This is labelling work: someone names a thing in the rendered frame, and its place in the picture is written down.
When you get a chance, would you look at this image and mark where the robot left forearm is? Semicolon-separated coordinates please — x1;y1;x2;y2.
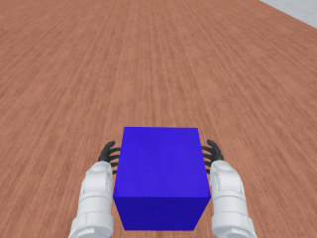
68;161;114;238

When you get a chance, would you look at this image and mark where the robot right hand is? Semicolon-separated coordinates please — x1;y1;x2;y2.
201;139;224;175

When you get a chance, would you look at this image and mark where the carton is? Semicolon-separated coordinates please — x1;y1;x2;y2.
113;127;211;231

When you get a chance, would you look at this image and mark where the robot right forearm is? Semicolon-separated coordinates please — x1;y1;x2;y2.
209;160;258;238

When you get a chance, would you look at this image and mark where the robot left hand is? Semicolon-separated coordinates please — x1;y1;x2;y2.
98;141;121;175

